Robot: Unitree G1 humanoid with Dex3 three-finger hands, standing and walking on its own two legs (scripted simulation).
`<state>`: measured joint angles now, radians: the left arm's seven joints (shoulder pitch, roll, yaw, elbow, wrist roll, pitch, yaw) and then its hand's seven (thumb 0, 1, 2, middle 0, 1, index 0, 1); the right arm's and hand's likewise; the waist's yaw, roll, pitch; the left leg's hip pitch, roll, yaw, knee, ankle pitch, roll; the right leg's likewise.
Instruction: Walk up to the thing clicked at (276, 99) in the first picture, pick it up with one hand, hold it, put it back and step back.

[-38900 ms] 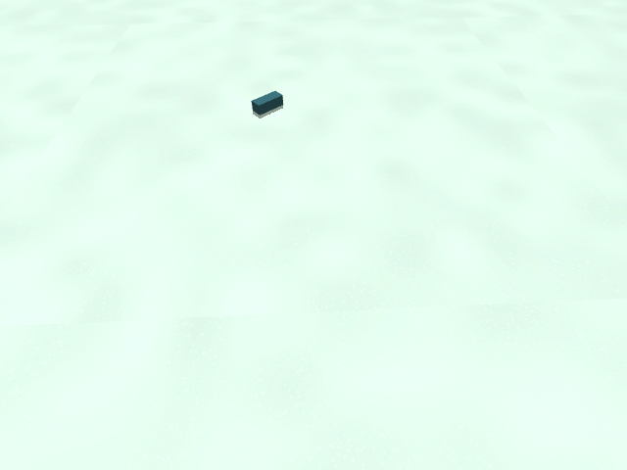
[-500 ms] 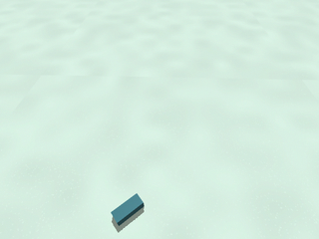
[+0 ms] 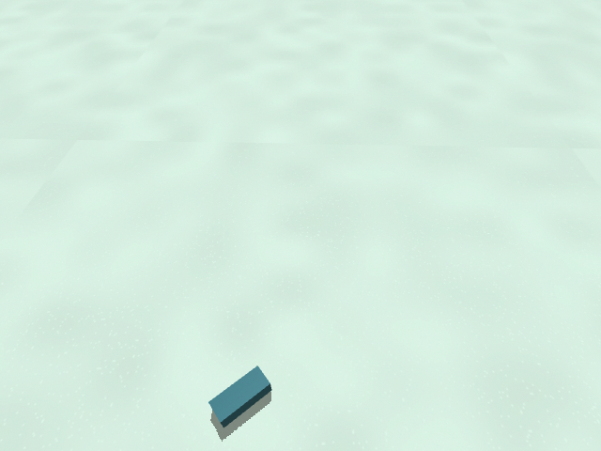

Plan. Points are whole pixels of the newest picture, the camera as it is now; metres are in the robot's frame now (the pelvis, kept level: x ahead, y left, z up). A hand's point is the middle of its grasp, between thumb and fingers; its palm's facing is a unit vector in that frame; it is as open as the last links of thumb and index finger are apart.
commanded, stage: stand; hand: left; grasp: from above
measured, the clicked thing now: (241, 395) +0.42 +0.22 -0.75
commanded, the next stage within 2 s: step back in 0.76 s
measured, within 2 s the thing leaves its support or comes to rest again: neither
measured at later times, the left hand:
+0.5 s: hand out of the picture +0.07 +0.24 -0.16, palm faces -0.01 -0.94 -0.34, open 7.4 cm
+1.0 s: hand out of the picture +0.07 +0.27 -0.17, palm faces -0.01 -0.92 -0.39, open 7.4 cm
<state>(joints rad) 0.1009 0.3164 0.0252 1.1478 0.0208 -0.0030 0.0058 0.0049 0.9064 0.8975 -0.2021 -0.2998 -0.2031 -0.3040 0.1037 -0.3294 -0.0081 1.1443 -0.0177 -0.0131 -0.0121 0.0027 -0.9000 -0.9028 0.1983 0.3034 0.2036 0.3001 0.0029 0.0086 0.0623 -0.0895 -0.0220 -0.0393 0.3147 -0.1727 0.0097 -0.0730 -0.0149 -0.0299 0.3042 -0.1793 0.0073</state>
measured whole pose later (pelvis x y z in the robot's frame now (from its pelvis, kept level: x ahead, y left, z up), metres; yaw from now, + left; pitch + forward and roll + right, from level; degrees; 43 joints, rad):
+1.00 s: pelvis -0.04 +0.00 -0.02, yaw +0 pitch -2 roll -1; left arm 0.07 0.38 0.06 0.99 0.01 0.03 0.00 0.00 0.91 0.90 -0.20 -0.30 -0.20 -0.30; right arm 0.06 -0.40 -0.05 1.01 0.00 0.04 0.01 0.00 -0.90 -0.90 0.20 0.30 0.20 0.30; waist -0.02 0.02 0.16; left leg -0.31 -0.02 -0.05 0.60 -0.26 0.03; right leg -0.28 -0.01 -0.04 0.57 -0.25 -0.01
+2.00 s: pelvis -0.27 +0.06 -0.03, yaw -2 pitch -3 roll +0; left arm 0.12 0.40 0.08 0.79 0.02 0.08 0.01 0.01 0.91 0.90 -0.20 -0.30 -0.20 -0.30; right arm 0.16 -0.37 -0.04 0.88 -0.03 0.02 0.00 0.00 -0.90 -0.90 0.20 0.30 0.20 0.30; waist -0.01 -0.05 0.19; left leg -0.27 -0.03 -0.03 0.65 -0.33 0.03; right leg -0.48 0.07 0.14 0.97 -0.50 -0.02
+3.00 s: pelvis -0.62 -0.01 -0.04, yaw -5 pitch -4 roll -2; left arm 0.20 0.36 0.07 0.91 0.04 0.03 -0.01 0.00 0.91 0.90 -0.20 -0.30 -0.20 -0.30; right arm 0.09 -0.42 -0.05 0.84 -0.03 0.05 -0.01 0.00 -0.90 -0.90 0.20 0.30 0.21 0.30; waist 0.01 0.07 0.15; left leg -0.47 0.06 -0.08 0.72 -0.28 0.01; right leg -0.21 0.06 0.01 0.68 -0.41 -0.02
